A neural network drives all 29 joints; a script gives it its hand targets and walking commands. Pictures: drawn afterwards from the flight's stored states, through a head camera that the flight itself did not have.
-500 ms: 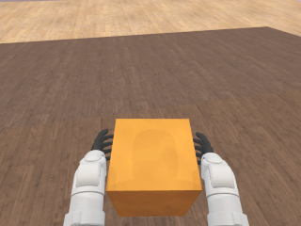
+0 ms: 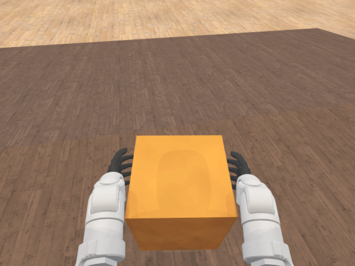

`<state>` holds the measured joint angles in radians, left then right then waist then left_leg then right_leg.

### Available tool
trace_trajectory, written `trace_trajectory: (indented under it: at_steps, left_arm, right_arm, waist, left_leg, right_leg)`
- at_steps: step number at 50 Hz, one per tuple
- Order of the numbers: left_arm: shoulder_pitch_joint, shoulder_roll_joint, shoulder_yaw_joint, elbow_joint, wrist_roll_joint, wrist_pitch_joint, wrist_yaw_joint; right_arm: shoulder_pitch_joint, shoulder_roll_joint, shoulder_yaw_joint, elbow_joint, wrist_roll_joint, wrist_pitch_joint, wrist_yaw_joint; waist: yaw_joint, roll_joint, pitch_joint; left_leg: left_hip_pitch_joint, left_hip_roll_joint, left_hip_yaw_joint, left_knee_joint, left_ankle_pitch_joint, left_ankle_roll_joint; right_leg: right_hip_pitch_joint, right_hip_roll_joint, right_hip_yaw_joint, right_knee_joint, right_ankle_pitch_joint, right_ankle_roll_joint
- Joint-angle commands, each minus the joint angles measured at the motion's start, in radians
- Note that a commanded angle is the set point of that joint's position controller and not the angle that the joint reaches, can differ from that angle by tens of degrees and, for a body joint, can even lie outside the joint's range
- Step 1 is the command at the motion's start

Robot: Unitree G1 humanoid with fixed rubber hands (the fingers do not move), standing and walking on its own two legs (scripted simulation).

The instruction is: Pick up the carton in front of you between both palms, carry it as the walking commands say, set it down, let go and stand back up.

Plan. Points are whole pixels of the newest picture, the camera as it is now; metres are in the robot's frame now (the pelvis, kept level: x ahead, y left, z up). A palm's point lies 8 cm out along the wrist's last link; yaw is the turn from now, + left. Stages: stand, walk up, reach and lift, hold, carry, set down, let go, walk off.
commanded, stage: hold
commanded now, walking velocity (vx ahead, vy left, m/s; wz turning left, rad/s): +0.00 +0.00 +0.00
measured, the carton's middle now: (179, 195) +0.30 +0.00 -0.03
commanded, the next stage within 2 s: carry in 0.24 s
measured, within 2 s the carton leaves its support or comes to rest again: neither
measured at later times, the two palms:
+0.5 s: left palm (103, 160) +0.33 +0.19 +0.08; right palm (228, 157) +0.34 -0.11 +0.08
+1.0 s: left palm (110, 107) +0.52 +0.21 +0.09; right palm (208, 103) +0.55 -0.09 +0.09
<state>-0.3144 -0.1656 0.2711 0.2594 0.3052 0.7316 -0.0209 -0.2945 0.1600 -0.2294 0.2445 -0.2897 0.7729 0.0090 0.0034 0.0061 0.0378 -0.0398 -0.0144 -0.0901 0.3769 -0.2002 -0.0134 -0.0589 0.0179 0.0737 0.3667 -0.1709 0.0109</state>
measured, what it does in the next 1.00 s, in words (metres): walks ahead: right foot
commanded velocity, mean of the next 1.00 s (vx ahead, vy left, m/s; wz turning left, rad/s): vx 0.40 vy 0.00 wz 0.00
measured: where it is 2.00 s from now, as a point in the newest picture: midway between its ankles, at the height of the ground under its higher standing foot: (161, 165)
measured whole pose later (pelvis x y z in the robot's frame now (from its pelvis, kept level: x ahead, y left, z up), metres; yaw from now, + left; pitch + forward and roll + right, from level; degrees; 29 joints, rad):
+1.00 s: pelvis +0.31 +0.03 -0.01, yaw +4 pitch +5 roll +0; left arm 0.01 -0.13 0.05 -0.49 0.01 1.19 0.16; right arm 0.04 0.13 -0.05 -0.50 -0.01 1.21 -0.15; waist 0.04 -0.02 -0.17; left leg -0.59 0.09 0.17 0.61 -0.15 0.00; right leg -0.01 -0.04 -0.20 0.27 -0.34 0.01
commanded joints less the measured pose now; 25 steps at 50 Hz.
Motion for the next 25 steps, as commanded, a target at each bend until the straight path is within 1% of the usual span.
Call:
trace_trajectory:
  at_steps: [1, 11, 12, 13, 14, 15, 16, 18, 19, 20, 21, 22, 23, 24, 25]
  left_arm:
    - [-0.444, -0.898, -0.538, 0.001, -0.253, -0.008, -0.237]
    - [-0.379, -0.895, -0.555, -0.043, -0.266, 0.000, -0.227]
    - [-0.407, -0.906, -0.579, -0.048, -0.284, 0.008, -0.226]
    - [-0.401, -0.903, -0.579, -0.048, -0.293, 0.011, -0.222]
    - [-0.404, -0.912, -0.603, -0.074, -0.305, 0.014, -0.217]
    - [-0.425, -0.920, -0.624, -0.107, -0.317, 0.020, -0.211]
    - [-0.436, -0.925, -0.641, -0.138, -0.325, 0.027, -0.203]
    - [-0.410, -0.925, -0.680, -0.192, -0.346, 0.051, -0.180]
    - [-0.388, -0.923, -0.706, -0.228, -0.355, 0.070, -0.164]
    - [-0.379, -0.913, -0.723, -0.272, -0.361, 0.091, -0.150]
    - [-0.377, -0.908, -0.749, -0.322, -0.376, 0.117, -0.137]
    - [-0.384, -0.903, -0.776, -0.374, -0.393, 0.144, -0.128]
    - [-0.392, -0.896, -0.796, -0.414, -0.410, 0.171, -0.119]
    - [-0.388, -0.880, -0.818, -0.446, -0.432, 0.200, -0.110]
    - [-0.383, -0.868, -0.848, -0.484, -0.458, 0.225, -0.100]
  right_arm:
    - [-0.514, 0.913, 0.536, -0.066, 0.267, -0.047, 0.223]
    - [-0.455, 0.896, 0.550, -0.111, 0.277, -0.042, 0.219]
    - [-0.490, 0.896, 0.570, -0.105, 0.294, -0.039, 0.218]
    - [-0.493, 0.901, 0.575, -0.119, 0.305, -0.039, 0.217]
    - [-0.510, 0.903, 0.598, -0.150, 0.323, -0.035, 0.215]
    - [-0.529, 0.907, 0.622, -0.179, 0.339, -0.029, 0.211]
    - [-0.544, 0.913, 0.645, -0.207, 0.351, -0.022, 0.207]
    - [-0.556, 0.917, 0.688, -0.262, 0.383, 0.001, 0.196]
    - [-0.549, 0.916, 0.717, -0.295, 0.404, 0.019, 0.189]
    - [-0.548, 0.912, 0.743, -0.330, 0.422, 0.040, 0.182]
    - [-0.538, 0.912, 0.766, -0.365, 0.438, 0.063, 0.171]
    - [-0.509, 0.898, 0.773, -0.395, 0.443, 0.088, 0.158]
    - [-0.462, 0.875, 0.765, -0.413, 0.437, 0.112, 0.144]
    - [-0.411, 0.866, 0.764, -0.430, 0.429, 0.138, 0.126]
    - [-0.376, 0.846, 0.760, -0.468, 0.425, 0.163, 0.106]
  waist:
    - [0.000, -0.005, -0.231]
    - [0.000, 0.000, -0.241]
    - [0.002, -0.033, -0.271]
    - [0.000, -0.036, -0.293]
    - [-0.001, -0.036, -0.259]
    - [-0.002, -0.048, -0.228]
    - [0.001, -0.067, -0.209]
    - [0.007, -0.137, -0.281]
    - [0.003, -0.147, -0.310]
    - [0.001, -0.131, -0.333]
    - [-0.002, -0.105, -0.342]
    - [-0.008, 0.005, -0.323]
    - [-0.021, 0.215, -0.295]
    - [-0.027, 0.282, -0.223]
    - [-0.033, 0.226, -0.209]
  left_leg:
    - [-0.024, -0.079, 0.032, -0.075, 0.100, 0.007]
    - [0.007, -0.081, 0.024, -0.078, 0.190, 0.000]
    - [-0.123, 0.104, 0.020, 0.019, 0.053, 0.016]
    - [-0.146, 0.092, 0.003, 0.003, -0.162, 0.016]
    - [-0.222, 0.071, 0.002, -0.002, -0.378, 0.017]
    - [-0.296, 0.055, 0.006, 0.025, -0.487, 0.016]
    - [-0.348, 0.043, 0.029, 0.078, -0.441, 0.011]
    - [-0.340, 0.001, 0.127, 0.228, -0.217, -0.003]
    - [-0.303, 0.007, 0.141, 0.194, -0.189, 0.003]
    - [-0.231, 0.005, 0.152, 0.126, -0.191, 0.014]
    - [-0.167, 0.010, 0.141, 0.047, -0.227, 0.025]
    - [-0.107, 0.093, 0.008, -0.044, -0.324, 0.048]
    - [-0.019, 0.247, -0.243, -0.161, -0.433, 0.111]
    - [0.070, 0.352, -0.409, -0.197, -0.326, 0.183]
    - [0.098, 0.366, -0.417, -0.183, -0.170, 0.220]
  right_leg:
    - [0.100, 0.071, -0.012, -0.055, 0.094, 0.001]
    - [0.112, 0.078, -0.008, -0.057, 0.169, 0.000]
    - [-0.003, -0.112, -0.028, 0.039, 0.037, -0.012]
    - [-0.035, -0.108, 0.005, -0.005, -0.189, -0.020]
    - [-0.093, -0.106, 0.024, -0.040, -0.432, -0.024]
    - [-0.114, -0.118, 0.061, -0.059, -0.565, -0.037]
    - [-0.112, -0.145, 0.097, -0.069, -0.563, -0.053]
    - [-0.091, -0.219, 0.189, -0.114, -0.471, -0.105]
    - [-0.114, -0.237, 0.195, -0.111, -0.439, -0.123]
    - [-0.162, -0.222, 0.154, -0.086, -0.442, -0.122]
    - [-0.214, -0.188, 0.085, -0.031, -0.471, -0.105]
    - [-0.308, -0.122, -0.015, 0.098, -0.443, -0.064]
    - [-0.472, -0.047, -0.139, 0.339, -0.349, -0.013]
    - [-0.665, -0.028, -0.177, 0.385, -0.350, -0.001]
    - [-0.711, -0.056, -0.147, 0.402, -0.361, -0.009]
